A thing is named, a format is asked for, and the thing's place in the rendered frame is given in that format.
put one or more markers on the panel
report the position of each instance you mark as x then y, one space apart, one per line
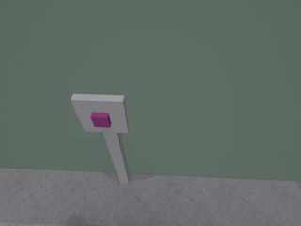
115 106

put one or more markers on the button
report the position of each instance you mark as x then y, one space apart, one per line
101 119

